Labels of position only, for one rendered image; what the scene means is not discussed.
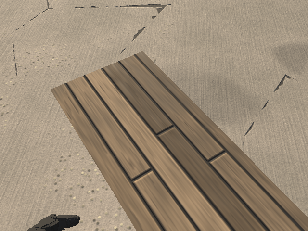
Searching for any left robot hand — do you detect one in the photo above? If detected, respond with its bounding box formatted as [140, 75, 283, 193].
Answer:
[27, 214, 80, 231]

